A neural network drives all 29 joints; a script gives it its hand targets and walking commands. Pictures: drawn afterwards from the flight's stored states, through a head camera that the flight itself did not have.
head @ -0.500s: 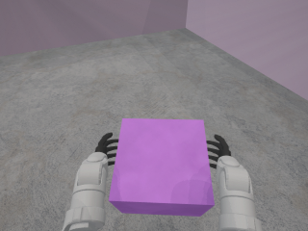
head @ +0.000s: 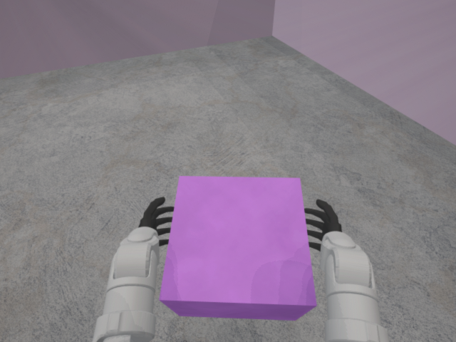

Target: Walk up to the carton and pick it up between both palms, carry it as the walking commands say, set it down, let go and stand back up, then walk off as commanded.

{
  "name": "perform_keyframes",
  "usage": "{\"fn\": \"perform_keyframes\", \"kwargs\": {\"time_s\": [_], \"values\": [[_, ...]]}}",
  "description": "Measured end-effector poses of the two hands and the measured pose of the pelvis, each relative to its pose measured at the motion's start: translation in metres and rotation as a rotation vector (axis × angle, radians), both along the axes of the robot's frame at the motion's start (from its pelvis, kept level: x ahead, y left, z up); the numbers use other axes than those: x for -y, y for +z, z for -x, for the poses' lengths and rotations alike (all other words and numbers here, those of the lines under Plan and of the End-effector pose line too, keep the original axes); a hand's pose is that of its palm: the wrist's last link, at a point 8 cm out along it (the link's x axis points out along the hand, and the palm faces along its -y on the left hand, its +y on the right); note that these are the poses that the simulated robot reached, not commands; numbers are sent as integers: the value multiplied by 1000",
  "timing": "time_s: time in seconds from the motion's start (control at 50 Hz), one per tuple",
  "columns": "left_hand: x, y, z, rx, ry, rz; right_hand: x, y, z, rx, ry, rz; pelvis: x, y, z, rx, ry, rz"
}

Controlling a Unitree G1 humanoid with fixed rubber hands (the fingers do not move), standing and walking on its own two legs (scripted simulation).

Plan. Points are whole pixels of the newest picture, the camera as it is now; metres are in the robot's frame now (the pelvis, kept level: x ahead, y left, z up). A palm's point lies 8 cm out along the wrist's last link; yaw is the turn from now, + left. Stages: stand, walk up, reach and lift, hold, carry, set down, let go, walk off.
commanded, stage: hold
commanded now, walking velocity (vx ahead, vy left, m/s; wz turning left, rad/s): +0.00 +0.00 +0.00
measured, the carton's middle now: (238, 249) +0.31 +0.00 -0.03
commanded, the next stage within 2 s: carry in 0.22 s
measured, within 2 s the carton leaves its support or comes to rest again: neither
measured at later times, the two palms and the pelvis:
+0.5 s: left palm (115, 223) +0.29 +0.22 +0.08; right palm (299, 221) +0.29 -0.10 +0.09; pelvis +0.00 +0.06 -0.01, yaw +2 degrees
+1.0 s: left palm (76, 224) +0.29 +0.29 +0.08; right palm (256, 245) +0.25 -0.03 +0.08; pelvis -0.01 +0.17 -0.02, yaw -4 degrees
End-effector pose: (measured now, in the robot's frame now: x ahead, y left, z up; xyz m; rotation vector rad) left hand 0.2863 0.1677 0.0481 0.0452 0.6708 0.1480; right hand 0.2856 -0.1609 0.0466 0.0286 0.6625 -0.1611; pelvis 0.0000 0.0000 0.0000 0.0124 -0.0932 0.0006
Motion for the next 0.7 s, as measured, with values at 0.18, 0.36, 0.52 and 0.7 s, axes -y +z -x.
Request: {"fn": "perform_keyframes", "kwargs": {"time_s": [0.18,0.36,0.52,0.7], "values": [[0,1,1,9,2,-2,0,3,1,11,6,11,0,0,0,1,0,0],[-6,12,5,31,14,-16,-15,19,-1,41,-78,58,-16,0,5,-29,23,-2],[-59,36,1,85,90,4,-71,48,-7,98,-79,46,-65,-7,0,-81,31,40],[-115,43,5,34,140,47,-127,58,-10,47,-70,52,-114,-4,-8,-136,-21,81]]}}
